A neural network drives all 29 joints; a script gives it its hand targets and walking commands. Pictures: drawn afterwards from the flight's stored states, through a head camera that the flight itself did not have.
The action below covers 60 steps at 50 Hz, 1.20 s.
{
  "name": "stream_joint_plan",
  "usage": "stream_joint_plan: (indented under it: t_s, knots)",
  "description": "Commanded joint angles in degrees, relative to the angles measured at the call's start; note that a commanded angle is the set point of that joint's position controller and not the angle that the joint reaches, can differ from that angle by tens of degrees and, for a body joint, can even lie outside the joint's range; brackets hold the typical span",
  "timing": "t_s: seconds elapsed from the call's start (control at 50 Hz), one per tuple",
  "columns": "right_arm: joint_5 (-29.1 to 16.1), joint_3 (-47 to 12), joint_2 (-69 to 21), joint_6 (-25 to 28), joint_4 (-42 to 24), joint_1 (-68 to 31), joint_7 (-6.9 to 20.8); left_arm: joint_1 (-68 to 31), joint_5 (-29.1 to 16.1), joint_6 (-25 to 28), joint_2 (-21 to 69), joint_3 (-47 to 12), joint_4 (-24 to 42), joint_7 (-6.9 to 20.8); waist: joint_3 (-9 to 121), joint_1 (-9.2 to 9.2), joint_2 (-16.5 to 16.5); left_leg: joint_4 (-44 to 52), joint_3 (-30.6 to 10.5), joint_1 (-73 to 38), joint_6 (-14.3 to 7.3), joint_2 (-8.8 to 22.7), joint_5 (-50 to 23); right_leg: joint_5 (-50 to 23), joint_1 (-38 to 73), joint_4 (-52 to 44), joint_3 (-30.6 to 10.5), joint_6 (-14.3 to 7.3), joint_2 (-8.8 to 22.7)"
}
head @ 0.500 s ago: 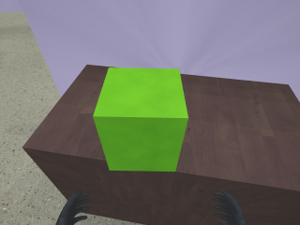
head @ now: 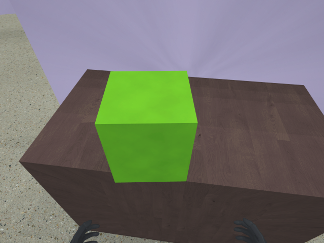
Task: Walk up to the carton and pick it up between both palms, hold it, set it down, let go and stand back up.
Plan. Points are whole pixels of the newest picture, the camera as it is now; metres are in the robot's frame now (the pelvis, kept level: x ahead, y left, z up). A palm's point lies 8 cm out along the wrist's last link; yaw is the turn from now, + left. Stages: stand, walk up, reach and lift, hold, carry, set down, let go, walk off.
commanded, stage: let go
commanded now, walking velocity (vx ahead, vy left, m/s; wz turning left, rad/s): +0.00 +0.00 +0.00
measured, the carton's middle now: (149, 128) +0.42 +0.05 +0.06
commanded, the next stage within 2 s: stand in 0.36 s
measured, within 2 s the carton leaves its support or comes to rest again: neither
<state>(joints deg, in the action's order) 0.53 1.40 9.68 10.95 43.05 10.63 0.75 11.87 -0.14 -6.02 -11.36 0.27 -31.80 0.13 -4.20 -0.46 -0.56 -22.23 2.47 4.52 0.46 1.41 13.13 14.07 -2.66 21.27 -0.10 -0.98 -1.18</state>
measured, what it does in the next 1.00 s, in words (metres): stands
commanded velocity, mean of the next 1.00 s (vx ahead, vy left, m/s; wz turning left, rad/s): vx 0.00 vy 0.00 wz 0.00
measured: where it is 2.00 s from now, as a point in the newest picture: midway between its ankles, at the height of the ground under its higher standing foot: outside the picture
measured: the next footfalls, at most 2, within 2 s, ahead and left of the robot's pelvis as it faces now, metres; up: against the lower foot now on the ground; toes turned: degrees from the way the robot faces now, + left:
none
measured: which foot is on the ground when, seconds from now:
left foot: down 0.00-1.00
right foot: down 0.00-1.00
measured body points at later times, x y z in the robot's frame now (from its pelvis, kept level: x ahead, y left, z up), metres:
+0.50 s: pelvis -0.01 +0.00 -0.01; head -0.01 +0.00 +0.44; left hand +0.14 +0.24 -0.10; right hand +0.12 -0.23 -0.12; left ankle -0.01 +0.12 -0.74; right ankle -0.02 -0.11 -0.74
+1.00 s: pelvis -0.03 -0.01 -0.02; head -0.04 -0.01 +0.43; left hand -0.07 +0.23 -0.16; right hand +0.07 -0.23 -0.16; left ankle -0.01 +0.12 -0.74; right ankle -0.02 -0.11 -0.74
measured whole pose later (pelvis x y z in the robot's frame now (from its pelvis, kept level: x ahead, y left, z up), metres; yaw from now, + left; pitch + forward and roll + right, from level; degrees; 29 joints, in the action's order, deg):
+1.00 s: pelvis -0.03 -0.01 -0.02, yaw +11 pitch +0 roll -2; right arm 2.3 2.9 10.5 -0.8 47.9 19.3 0.2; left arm 22.6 2.4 -0.6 -9.6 2.5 -50.0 -1.8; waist 2.2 -1.5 2.6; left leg -37.6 -6.5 22.3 -0.1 -1.5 16.6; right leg 19.0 -15.2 34.0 7.9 -1.8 0.3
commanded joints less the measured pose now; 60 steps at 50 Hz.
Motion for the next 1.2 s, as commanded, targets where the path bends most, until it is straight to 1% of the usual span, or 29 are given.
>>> stream_joint_plan:
  t_s: [0.0, 0.34, 0.36, 0.38, 0.44, 0.5, 0.56, 0.62, 0.66, 0.68, 0.72, 0.76, 0.78, 0.82, 0.84, 0.88, 0.9, 0.92, 0.94, 0.98, 1.0, 1.02, 1.04, 1.06, 1.08, 1.1, 1.12, 1.14, 1.18]
  knots:
    - [0.84, 2.45, 6.76, 3.78, -6.05, -5.17, 0.12, -5.35, 0.29, 2.59, -6.85, 2.11, 8.39, -0.69, 6.05, 0.42, 0.71, 0.53, 0.71, -7.98, 1.25, -1.08, -16.95, -15.26, -8.64, -4.58, 1.4, 0.88, 0.66]
    - [0.87, 3.31, 7.49, 3.25, -5.27, -5.9, 0.7, -6.7, 0.55, 1.13, -5.64, 1.46, 7.5, -1.38, 5.31, 0.01, 1.03, 0.73, 1.02, -5.37, 1.58, -0.96, -13.57, -12.0, -8.2, -4.06, 1.09, 0.37, 0.55]
    - [0.87, 3.12, 9.36, -4.14, 0.25, 5.19, -0.16, 0.45, 4.9, 4.34, -9.52, 4.13, 1.76, -0.95, 2.52, -0.87, 5.17, -1.23, -7.45, 12.0, -0.96, 5.67, -28.08, -8.38, -1.99, 3.08, -0.67, 0.85, 4.42]
    - [1.72, 3.38, 10.02, -7.22, 0.41, 7.94, -0.24, 3.33, 4.62, 5.04, -9.57, 4.79, 0.56, -0.8, 0.84, -0.53, 4.65, -0.76, -8.69, 18.91, -1.74, 5.63, -21.84, -4.17, 1.37, 3.15, -1.21, 0.21, 4.9]
    - [1.42, 3.01, 8.98, -8.82, -2.45, 4.67, 0.41, 4.58, 3.45, 6.14, -7.93, 4.46, -0.54, -0.41, 6.58, -2.04, 2.92, -5.62, -7.24, 15.71, -1.7, 3.67, -18.37, -10.76, -1.56, 5.55, -1.73, -1.31, 6.85]
    - [1.52, 2.89, 7.5, -8.97, -2.68, 5.88, 0.98, 3.6, 3.01, 6.3, -8.44, 4.21, -0.89, -0.91, 9.34, -1.38, -2.2, -10.31, -6.35, 17.88, -0.98, 1.02, -10.06, -9.81, -2.91, 3.58, -3.06, -3.66, 10.03]
    - [2.37, 3.28, 7.72, -9.28, -2.97, 6.86, 1.03, 3.54, 2.45, 6.23, -7.95, 3.96, -2.11, -1.32, 7.52, -0.65, -4.15, -13.73, -5.59, 18.38, -0.58, -0.01, -6.55, -9.99, -7.36, 2.8, -4.26, -6.34, 12.9]
    - [2.52, 3.48, 8.01, -9.61, -2.27, 9.6, 0.7, 4.18, 2.16, 5.92, -8.11, 4.35, -3.58, -1.81, 6.35, 0.07, -2.11, -13.52, -7.43, 17.32, -1.46, 0.5, -10.92, -5.57, -10.86, 4.2, -2.28, -6.21, 12.32]
    - [2.35, 3.52, 9.03, -9.46, -1.78, 11.28, 0.37, 4.5, 1.8, 5.6, -7.33, 4.49, -4.49, -1.94, 7.0, 0.23, 3.03, -8.78, -12.0, 17.07, -3.13, 2.66, -17.35, 1.64, -11.26, 9.27, 2.33, -3.26, 7.04]
    - [2.19, 3.86, 9.76, -9.5, -2.05, 10.49, 0.08, 5.8, 1.85, 5.4, -6.1, 4.09, -5.14, -1.9, 5.94, -0.33, 6.61, -5.29, -16.62, 19.01, -4.97, 4.4, -16.89, 4.83, -11.52, 11.61, 3.68, -1.9, 4.12]
    - [2.02, 4.24, 11.1, -9.76, -1.49, 11.83, -0.75, 7.99, 1.85, 4.89, -4.95, 3.92, -7.48, -1.66, 4.22, -0.04, 10.94, 0.82, -25.07, 20.63, -8.86, 8.01, -12.81, 9.11, -12.16, 16.38, 3.54, -0.71, 1.16]
    - [1.7, 3.94, 10.41, -10.31, -1.36, 10.28, -1.44, 9.9, 2.01, 4.88, -4.83, 3.96, -9.31, -1.35, 2.87, -0.91, 11.67, 3.43, -25.92, 23.45, -9.13, 7.83, -5.75, 8.85, -10.11, 13.96, 2.23, -1.08, 1.55]
    - [1.57, 3.6, 10.07, -10.52, -1.36, 9.73, -1.48, 11.47, 2.05, 5.11, -5.21, 4.04, -10.16, -1.36, 3.84, -1.55, 12.09, 3.59, -24.4, 23.9, -7.92, 6.61, -0.19, 7.93, -8.22, 11.4, 1.83, -1.32, 2.16]
    - [1.37, 3.22, 8.27, -10.76, -0.95, 8.63, -1.46, 12.7, 2.4, 5.75, -6.29, 4.26, -11.83, -1.38, 2.94, -1.86, 8.25, 1.64, -19.5, 25.77, -4.82, 3.28, 7.87, 6.45, -7.32, 6.83, -0.16, -2.48, 4.94]
    - [1.24, 3.09, 7.93, -10.94, -0.63, 8.59, -1.36, 12.63, 2.52, 6.02, -7.18, 4.46, -12.61, -1.53, 1.45, -1.59, 3.85, -0.78, -17.08, 27.22, -3.42, 1.31, 9.99, 7.72, -8.02, 3.81, -2.43, -3.29, 7.02]
    - [1.43, 2.76, 6.12, -10.7, -0.02, 10.31, -1.02, 12.78, 2.63, 6.45, -8.91, 4.78, -13.95, -2.09, 2.32, -0.63, -3.96, -10.29, -11.41, 23.75, -1.85, -2.27, 4.33, 8.76, -11.25, -3.03, -9.33, -6.09, 13.29]
    - [1.68, 2.85, 5.75, -10.65, 0.31, 10.87, -0.89, 12.7, 2.53, 6.57, -9.41, 4.94, -14.36, -2.48, 2.27, -0.4, -6.16, -14.71, -9.23, 20.67, -1.43, -3.06, 4.21, 8.15, -14.54, -5.83, -11.55, -8.02, 16.24]
    - [1.83, 3.01, 5.71, -10.61, 1.11, 12.52, -0.73, 10.74, 2.58, 6.78, -9.35, 4.93, -14.28, -2.66, 2.35, 0.88, -8.12, -17.27, -8.16, 18.36, -1.2, -2.52, 5.74, 4.59, -16.38, -6.45, -10.75, -9.34, 17.69]
    - [2.07, 3.1, 6.05, -10.58, 1.13, 12.98, -0.66, 9.41, 2.52, 6.97, -8.88, 4.87, -13.94, -2.85, 2.39, 1.28, -8.16, -19.03, -7.48, 17.39, -1.18, -2.19, 6.36, 2.09, -17.33, -6.56, -9.99, -10.11, 18.43]
    - [2.18, 3.05, 5.0, -10.7, 1.11, 12.99, -0.56, 9.01, 2.58, 6.88, -8.44, 4.92, -14.12, -2.77, 1.58, 1.35, -7.28, -19.7, -6.73, 14.5, -1.34, -1.3, 6.5, 4.01, -21.68, -6.86, -7.92, -10.35, 17.75]
    - [2.32, 2.95, 4.85, -10.77, 1.38, 13.64, -0.72, 8.66, 2.43, 6.77, -7.55, 4.73, -14.61, -2.66, 0.74, 1.84, -6.75, -16.48, -7.29, 12.93, -1.5, -0.23, 3.65, 3.62, -22.98, -5.19, -6.16, -9.25, 16.66]
    - [2.19, 2.85, 4.54, -10.62, 2.13, 15.28, -0.87, 8.41, 2.31, 6.63, -7.12, 4.65, -14.95, -2.54, 0.58, 2.48, -4.43, -11.87, -8.93, 10.46, -2.02, 0.73, -1.49, 4.2, -23.41, -2.62, -3.86, -7.31, 14.01]
    - [2.13, 2.9, 5.49, -10.53, 2.79, 15.6, -1.05, 8.99, 1.85, 6.39, -4.83, 4.11, -15.45, -2.25, -0.5, 1.99, -0.58, -7.62, -12.15, 11.04, -2.66, 2.34, -7.44, 8.16, -23.74, 0.47, -1.04, -5.16, 10.24]
    - [1.84, 2.95, 6.1, -10.42, 3.39, 14.91, -1.15, 10.57, 1.43, 5.87, -4.07, 4.05, -15.97, -1.99, -2.16, 0.76, 4.16, -3.46, -16.71, 16.56, -3.93, 3.93, -6.02, 11.31, -20.56, 3.68, 2.44, -3.15, 5.8]
    - [1.62, 3.22, 7.29, -10.63, 3.67, 14.18, -1.35, 12.63, 1.45, 5.48, -3.06, 3.87, -16.82, -1.9, -3.1, 0.1, 9.88, 0.98, -20.37, 21.63, -5.47, 5.04, 0.75, 10.62, -16.39, 6.68, 3.62, -1.84, 3.36]
    - [1.23, 3.24, 7.42, -10.86, 3.91, 13.21, -1.62, 13.35, 1.63, 5.22, -3.52, 4.02, -17.24, -1.65, -2.77, -0.67, 11.43, 5.43, -23.47, 25.61, -6.97, 6.04, 6.29, 8.87, -11.76, 9.32, 3.99, -1.41, 2.18]
    - [1.23, 3.04, 7.57, -11.02, 3.84, 12.17, -1.93, 14.52, 1.79, 5.18, -2.82, 3.93, -17.76, -1.56, -3.18, -1.48, 12.44, 7.82, -23.9, 26.31, -6.9, 6.23, 10.08, 7.53, -10.47, 9.48, 3.72, -1.32, 2.34]
    - [1.16, 2.64, 6.71, -11.07, 3.59, 11.04, -2.21, 15.24, 1.97, 5.27, -3.02, 3.77, -18.55, -1.45, -2.84, -1.79, 11.74, 8.83, -23.48, 27.34, -6.29, 5.71, 13.3, 6.88, -8.66, 7.67, 3.06, -1.64, 3.06]
    - [0.84, 2.25, 5.78, -10.88, 4.48, 10.72, -2.36, 15.14, 2.26, 5.92, -3.57, 3.83, -19.09, -1.37, -1.52, -2.02, 10.76, 8.5, -20.43, 27.81, -4.56, 3.8, 13.95, 4.07, -4.76, 4.7, 2.03, -2.2, 4.91]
